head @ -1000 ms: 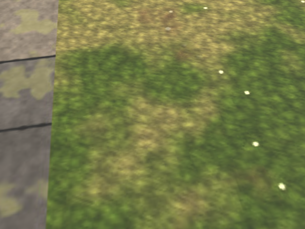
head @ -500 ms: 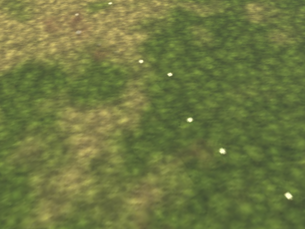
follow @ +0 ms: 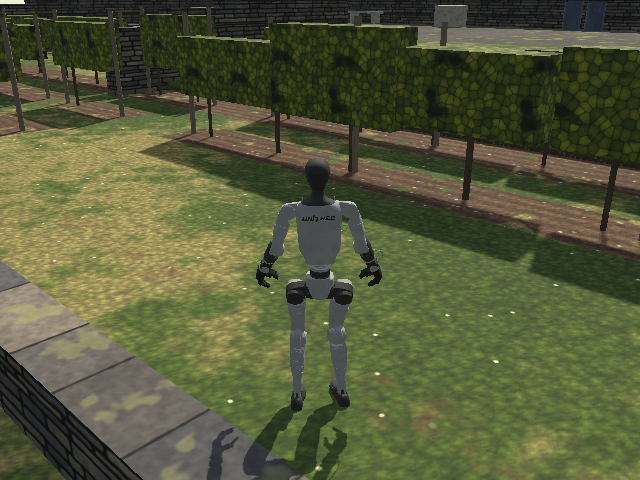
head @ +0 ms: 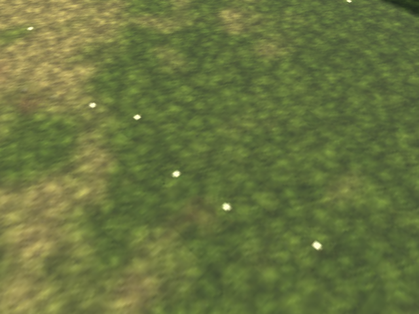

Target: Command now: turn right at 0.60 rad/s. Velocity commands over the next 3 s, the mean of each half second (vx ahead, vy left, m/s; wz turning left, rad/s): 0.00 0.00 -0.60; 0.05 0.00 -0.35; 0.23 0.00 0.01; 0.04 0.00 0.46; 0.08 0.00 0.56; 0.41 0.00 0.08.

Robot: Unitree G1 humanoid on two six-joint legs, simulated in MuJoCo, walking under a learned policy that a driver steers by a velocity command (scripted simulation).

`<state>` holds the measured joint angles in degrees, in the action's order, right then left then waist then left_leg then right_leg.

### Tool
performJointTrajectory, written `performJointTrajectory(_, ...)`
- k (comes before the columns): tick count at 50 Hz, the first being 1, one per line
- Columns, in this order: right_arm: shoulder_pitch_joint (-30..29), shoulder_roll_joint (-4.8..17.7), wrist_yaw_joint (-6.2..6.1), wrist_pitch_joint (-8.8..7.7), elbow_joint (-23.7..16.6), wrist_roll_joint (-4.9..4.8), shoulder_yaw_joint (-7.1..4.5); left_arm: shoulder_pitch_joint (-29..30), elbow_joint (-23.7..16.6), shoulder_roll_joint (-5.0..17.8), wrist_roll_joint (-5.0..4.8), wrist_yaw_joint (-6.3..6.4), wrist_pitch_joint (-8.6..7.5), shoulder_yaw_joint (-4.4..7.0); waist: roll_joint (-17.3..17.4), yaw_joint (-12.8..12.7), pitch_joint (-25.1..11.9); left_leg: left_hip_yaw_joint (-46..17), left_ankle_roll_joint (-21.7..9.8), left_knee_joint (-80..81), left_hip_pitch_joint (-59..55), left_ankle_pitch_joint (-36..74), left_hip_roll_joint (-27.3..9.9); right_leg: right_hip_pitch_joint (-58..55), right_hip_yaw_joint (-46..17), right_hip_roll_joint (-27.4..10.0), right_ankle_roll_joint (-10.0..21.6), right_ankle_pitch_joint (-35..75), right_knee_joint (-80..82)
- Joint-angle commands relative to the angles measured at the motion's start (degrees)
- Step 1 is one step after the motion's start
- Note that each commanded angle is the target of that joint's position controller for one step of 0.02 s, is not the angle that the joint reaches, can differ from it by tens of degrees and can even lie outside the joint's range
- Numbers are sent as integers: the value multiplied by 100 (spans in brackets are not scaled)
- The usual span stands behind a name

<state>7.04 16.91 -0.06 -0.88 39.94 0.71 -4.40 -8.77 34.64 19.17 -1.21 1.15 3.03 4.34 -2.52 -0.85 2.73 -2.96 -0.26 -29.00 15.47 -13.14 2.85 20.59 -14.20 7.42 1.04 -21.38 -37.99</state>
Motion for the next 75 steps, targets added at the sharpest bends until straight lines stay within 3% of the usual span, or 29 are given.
performJointTrajectory(1,-26,998,-52,-77,-468,127,-238,-308,-398,1136,66,38,-145,378,1301,-73,-522,-2414,-1625,1206,-721,1956,-2588,1174,311,-303,-334,-1444,-2562)
performJointTrajectory(3,-377,675,-128,-45,-545,5,-145,-441,-142,973,13,53,-60,404,929,-158,-355,-1360,-1128,1076,-712,1354,-1849,1287,467,-420,-540,-744,-3091)
performJointTrajectory(6,-181,667,-212,27,-511,-9,-116,-213,-240,616,-50,13,-7,293,1049,77,-286,-643,-1166,1083,-937,1878,-1599,1474,856,-532,-740,-272,-3036)
performJointTrajectory(11,104,970,-216,143,-427,-8,-234,201,-500,365,11,-66,-33,135,1201,366,-576,-285,-1313,1029,-1476,2263,-1875,1116,1231,-921,-791,-297,-1619)
performJointTrajectory(18,-88,1111,-100,145,-348,-276,-292,-381,-418,464,-4,-203,28,214,1196,-6,-662,316,-844,316,-912,2023,-1960,-593,1802,-748,-212,866,951)
performJointTrajectory(19,216,905,-85,114,-218,-269,-238,-602,-353,626,15,-161,22,292,823,-61,-721,618,-472,-235,-444,1429,-1752,-1304,1604,-686,-10,1506,1491)
performJointTrajectory(20,400,585,-62,97,-262,-39,-143,-812,-411,1205,1,-78,-8,452,-596,2,-798,1172,108,-1721,832,-422,-1196,-2294,46,-1732,410,3303,1765)
performJointTrajectory(21,-83,434,-114,90,-655,111,-52,-713,-556,1644,174,-79,-113,493,-1637,-55,-808,831,451,-2960,2188,-2589,-390,-2206,-1747,-2977,1686,4145,1705)
performJointTrajectory(22,-410,752,-169,105,-654,9,-156,-769,-544,1250,281,-139,-246,401,-860,-393,-1022,102,433,-3763,2226,-2588,-454,-2012,-1539,-2894,1954,3693,1822)
performJointTrajectory(24,-265,826,-214,138,-505,-70,-225,-262,-447,958,151,-99,-336,295,-457,-53,-659,-79,330,-3754,2194,-1634,-612,-1605,-657,-2206,1317,2730,1829)
performJointTrajectory(25,-204,876,-240,153,-474,-28,-247,-29,-467,833,55,-64,-315,234,-490,32,-564,-88,372,-3603,2173,-1279,-616,-1487,-512,-2052,1157,2724,1811)
performJointTrajectory(32,-105,573,-156,129,-420,-61,-127,-4,-406,777,102,67,-219,164,-530,34,-775,-47,583,-2501,1631,-626,-350,-1459,-499,-1771,1191,2735,1697)
performJointTrajectory(38,-138,567,-69,85,-481,-121,-78,37,-266,751,151,-11,-155,105,-648,-120,-652,51,458,-1386,705,-926,-333,-1008,-862,-1793,1234,2468,1522)
performJointTrajectory(41,156,433,-1,9,-414,-110,-41,256,-202,554,85,-30,-145,10,-555,137,-657,136,299,-27,-41,-265,-302,-872,-919,-1604,1040,2520,1285)
performJointTrajectory(43,454,612,-1,-55,-402,81,-23,-66,-79,163,175,-21,-201,-123,151,148,-909,-497,-4,872,-1208,1335,-1023,-354,-498,-1070,411,1030,877)
performJointTrajectory(44,317,864,-10,-49,-391,131,-33,-522,16,70,228,-39,-243,-130,1132,-275,-855,-1178,-562,869,-1174,1059,-1606,23,354,-357,57,-360,431)
performJointTrajectory(45,346,787,-7,-54,-345,67,-33,-205,-67,277,223,-12,-269,-92,1487,-51,-679,-1814,-1118,1377,-614,-868,-1909,22,735,-387,-140,-644,212)
performJointTrajectory(48,819,1059,-115,-87,-186,-36,-103,493,-178,621,81,-9,-347,74,1494,423,204,-2471,-1279,2071,-744,-2567,-2103,1234,1020,-590,-291,-887,-1319)
performJointTrajectory(51,1039,860,-184,-151,-120,-157,-61,313,-47,279,22,-123,-495,15,1122,403,155,-1914,-1119,2018,-1379,-1867,-1819,1715,1126,-819,-230,-476,-1301)
performJointTrajectory(55,1046,945,-134,-113,-145,-184,-94,459,5,-56,18,-269,-690,-111,1240,442,-55,-993,-1056,1909,-855,-733,-1394,388,1566,-672,-202,24,91)
performJointTrajectory(58,1042,1024,-52,-65,-143,-273,-102,-7,204,102,-20,-317,-709,-59,1112,150,-128,-876,-1041,1598,-166,-760,-1463,-862,1778,-539,-81,927,1153)
performJointTrajectory(60,1043,654,-17,-88,-136,-166,41,-669,399,289,-17,-237,-673,28,902,-196,-394,-629,-659,834,390,-242,-1228,-2106,1494,-685,48,1174,1525)
performJointTrajectory(61,909,240,11,-135,-255,-30,188,-1186,432,629,38,-156,-665,99,103,-387,-777,-85,-222,-651,868,-526,-739,-2834,314,-1644,305,1353,1842)
performJointTrajectory(62,884,179,-68,-204,-611,-43,221,-1361,461,1444,158,-174,-637,290,-1392,-321,-853,379,116,-2107,2037,-1785,-185,-2980,-1602,-2855,1207,1384,2245)
performJointTrajectory(63,904,719,-115,-224,-526,-122,63,-1302,474,1036,146,-196,-677,196,-809,-367,-620,-5,199,-3104,2363,-2233,-404,-2734,-1824,-3005,1601,1786,2276)
performJointTrajectory(64,955,866,-85,-215,-453,-156,4,-1064,472,704,126,-201,-715,78,-625,-203,-381,-117,164,-3436,2467,-1910,-547,-2554,-1215,-2776,1498,2461,2161)
performJointTrajectory(67,876,667,-42,-127,-322,-78,15,-560,466,413,78,-175,-695,-32,-361,1,-265,13,220,-3098,2151,-1004,-777,-2119,61,-2152,1131,4049,2191)
performJointTrajectory(71,738,219,3,-21,-295,-119,169,-243,583,359,214,-41,-623,-57,-406,103,-343,220,347,-1813,1153,-167,-643,-1501,1152,-1797,1010,4729,2211)
performJointTrajectory(75,220,443,37,64,-635,-161,120,-406,736,740,132,12,-491,82,-382,-92,-339,329,252,-1286,1127,111,-539,-1686,1200,-2111,1100,4746,2078)
